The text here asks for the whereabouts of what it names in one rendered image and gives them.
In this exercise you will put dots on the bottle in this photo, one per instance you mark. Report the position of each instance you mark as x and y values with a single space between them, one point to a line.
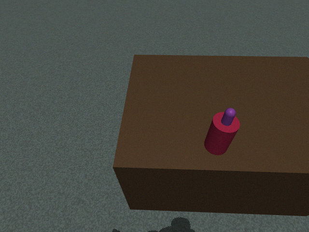
223 129

